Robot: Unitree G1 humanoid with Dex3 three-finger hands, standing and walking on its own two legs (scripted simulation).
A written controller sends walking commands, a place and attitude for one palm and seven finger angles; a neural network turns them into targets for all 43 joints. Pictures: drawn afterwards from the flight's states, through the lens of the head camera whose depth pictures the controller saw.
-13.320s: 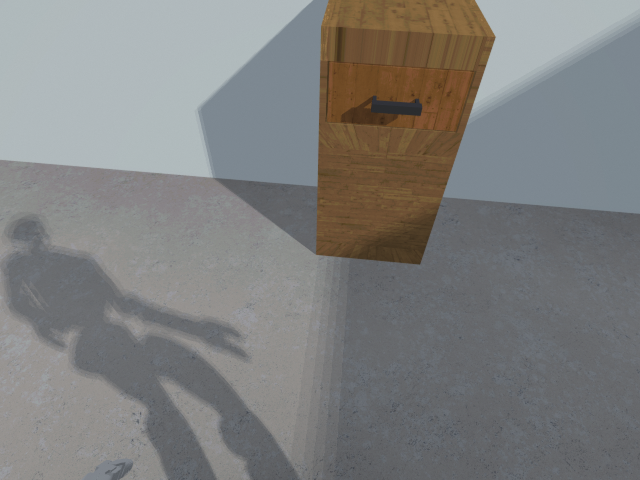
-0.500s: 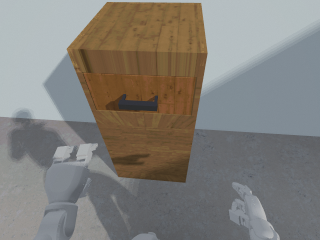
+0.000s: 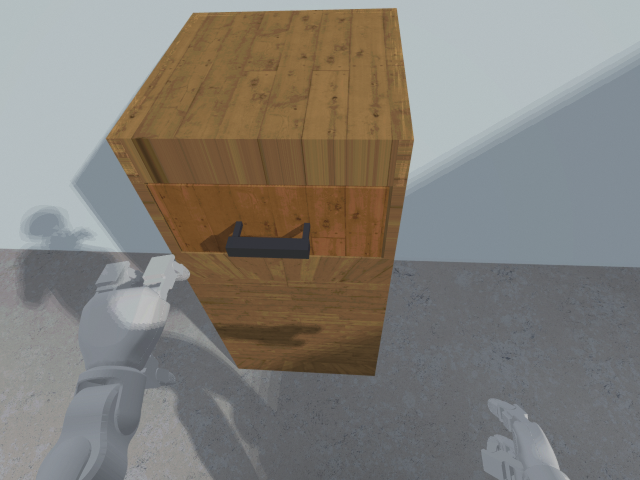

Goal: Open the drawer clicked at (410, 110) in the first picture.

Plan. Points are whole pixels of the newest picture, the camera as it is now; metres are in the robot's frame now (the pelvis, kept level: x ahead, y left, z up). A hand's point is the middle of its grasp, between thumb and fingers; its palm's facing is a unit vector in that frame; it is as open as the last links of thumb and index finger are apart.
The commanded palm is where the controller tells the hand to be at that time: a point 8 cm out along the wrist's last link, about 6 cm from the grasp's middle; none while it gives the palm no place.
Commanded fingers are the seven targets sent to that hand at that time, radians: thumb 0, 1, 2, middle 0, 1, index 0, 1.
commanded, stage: raise the hand with hooked fingers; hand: left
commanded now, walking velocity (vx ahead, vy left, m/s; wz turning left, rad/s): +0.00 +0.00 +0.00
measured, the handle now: (270, 237) +0.49 +0.16 -0.03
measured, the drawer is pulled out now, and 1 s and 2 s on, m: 0.00 0.00 0.00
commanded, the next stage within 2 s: move the hooked fingers above the handle in 0.72 s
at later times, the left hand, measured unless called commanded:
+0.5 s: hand (163, 295) +0.29 +0.23 +0.08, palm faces -0.02 -0.11 -0.99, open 13.8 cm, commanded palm +0.27 +0.23 +0.15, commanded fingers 0.00 -0.50 0.30 -0.30 -1.20 -0.30 -1.20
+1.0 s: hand (182, 313) +0.28 +0.20 +0.07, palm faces -0.03 -0.10 -0.99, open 13.8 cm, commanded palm +0.27 +0.22 +0.14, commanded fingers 0.00 -0.50 0.30 -0.30 -1.20 -0.30 -1.20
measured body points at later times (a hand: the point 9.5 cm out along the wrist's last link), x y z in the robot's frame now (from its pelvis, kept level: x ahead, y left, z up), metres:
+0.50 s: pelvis -0.01 -0.01 +0.02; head +0.01 -0.03 +0.46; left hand +0.29 +0.23 +0.14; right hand +0.17 -0.24 -0.10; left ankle -0.02 +0.06 -0.72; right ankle -0.04 -0.12 -0.72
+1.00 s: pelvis -0.03 -0.01 +0.01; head -0.02 -0.04 +0.46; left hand +0.28 +0.21 +0.12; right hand +0.16 -0.23 -0.09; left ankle -0.02 +0.06 -0.72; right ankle -0.04 -0.12 -0.72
